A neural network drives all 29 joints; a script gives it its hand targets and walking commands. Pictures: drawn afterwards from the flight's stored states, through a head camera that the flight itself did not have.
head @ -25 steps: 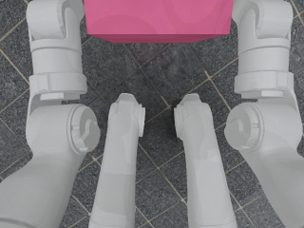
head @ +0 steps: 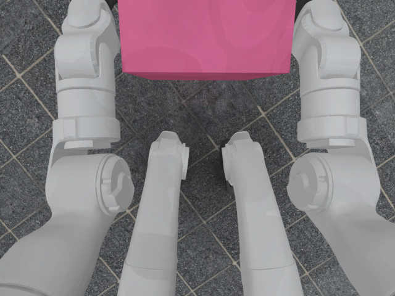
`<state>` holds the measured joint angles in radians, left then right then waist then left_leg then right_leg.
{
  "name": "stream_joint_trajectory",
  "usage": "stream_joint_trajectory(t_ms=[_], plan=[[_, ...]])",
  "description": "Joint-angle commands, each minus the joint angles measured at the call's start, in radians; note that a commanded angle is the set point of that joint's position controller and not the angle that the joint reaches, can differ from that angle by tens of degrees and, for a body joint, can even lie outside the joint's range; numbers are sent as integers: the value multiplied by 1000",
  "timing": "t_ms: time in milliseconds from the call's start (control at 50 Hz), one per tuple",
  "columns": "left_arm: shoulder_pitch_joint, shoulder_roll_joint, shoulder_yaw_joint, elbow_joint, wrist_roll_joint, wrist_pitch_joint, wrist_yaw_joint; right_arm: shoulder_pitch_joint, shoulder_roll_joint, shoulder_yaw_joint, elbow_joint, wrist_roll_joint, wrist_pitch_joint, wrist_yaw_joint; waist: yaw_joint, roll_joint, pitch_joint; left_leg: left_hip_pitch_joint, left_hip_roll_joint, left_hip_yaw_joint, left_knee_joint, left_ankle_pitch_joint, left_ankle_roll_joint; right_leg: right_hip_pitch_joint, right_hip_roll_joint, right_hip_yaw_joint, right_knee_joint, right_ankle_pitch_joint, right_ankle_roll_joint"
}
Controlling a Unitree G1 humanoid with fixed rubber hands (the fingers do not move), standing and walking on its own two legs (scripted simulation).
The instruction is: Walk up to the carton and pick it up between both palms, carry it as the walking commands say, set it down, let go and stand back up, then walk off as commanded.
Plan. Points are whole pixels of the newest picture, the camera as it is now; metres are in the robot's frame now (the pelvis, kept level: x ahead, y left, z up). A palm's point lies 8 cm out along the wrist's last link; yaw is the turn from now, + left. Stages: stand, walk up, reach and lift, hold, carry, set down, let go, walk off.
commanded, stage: reach and lift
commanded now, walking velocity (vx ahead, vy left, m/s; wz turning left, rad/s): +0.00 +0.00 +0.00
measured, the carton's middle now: (201, 14) +0.54 +0.02 -0.14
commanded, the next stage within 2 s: none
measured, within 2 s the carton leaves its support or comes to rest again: neither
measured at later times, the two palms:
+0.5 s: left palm out of the picture +0.51 +0.16 +0.00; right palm out of the picture +0.51 -0.14 -0.01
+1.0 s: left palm out of the picture +0.48 +0.16 +0.07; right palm out of the picture +0.48 -0.14 +0.06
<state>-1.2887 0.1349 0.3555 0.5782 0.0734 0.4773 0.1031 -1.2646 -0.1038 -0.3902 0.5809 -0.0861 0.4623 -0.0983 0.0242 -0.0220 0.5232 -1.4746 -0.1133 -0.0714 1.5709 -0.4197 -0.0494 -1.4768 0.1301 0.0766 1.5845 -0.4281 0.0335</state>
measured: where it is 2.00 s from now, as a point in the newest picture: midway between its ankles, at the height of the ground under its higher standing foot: (200, 176)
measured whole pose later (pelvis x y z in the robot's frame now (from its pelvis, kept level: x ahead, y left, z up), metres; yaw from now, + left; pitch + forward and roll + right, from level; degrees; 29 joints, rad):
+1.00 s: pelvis +0.02 +0.00 +0.12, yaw +0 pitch +7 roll +1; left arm -0.97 0.03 0.32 0.48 0.09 0.44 0.10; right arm -0.95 -0.02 -0.35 0.51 -0.10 0.42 -0.08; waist 0.02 -0.01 0.52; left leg -0.90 -0.10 -0.11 1.07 -0.30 -0.04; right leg -0.90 0.11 0.11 1.09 -0.31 0.02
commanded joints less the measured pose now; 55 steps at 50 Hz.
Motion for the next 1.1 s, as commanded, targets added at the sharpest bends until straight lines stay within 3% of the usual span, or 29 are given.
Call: stream_joint_trajectory(t_ms=[0,380,600,640,760,1080], plan=[[-806,-1097,-638,-151,-220,-44,-295,-827,1112,648,-141,213,-34,262,19,5,-2405,660,-39,94,-196,182,37,673,35,-83,-198,161,-8],[-692,-1141,-671,-164,-205,-60,-298,-699,1149,673,-139,194,-47,277,9,9,-2311,808,-30,68,-356,172,38,781,27,-64,-357,139,-10],[-602,-1175,-704,-185,-203,-69,-307,-623,1174,710,-176,193,-58,284,9,7,-2272,914,-26,54,-457,200,41,892,18,-45,-461,170,-10],[-582,-1168,-706,-194,-196,-71,-308,-600,1185,719,-171,194,-58,286,23,10,-2266,932,-25,53,-479,206,42,915,16,-40,-479,177,-10],[-539,-1188,-725,-208,-196,-76,-316,-543,1193,725,-177,181,-65,290,5,9,-2219,980,-23,46,-536,217,41,974,11,-30,-546,195,-12],[-368,-1220,-749,-232,-161,-92,-328,-390,1231,770,-207,162,-81,313,14,4,-2077,1124,-14,29,-706,259,43,1133,-6,-9,-719,249,-13]])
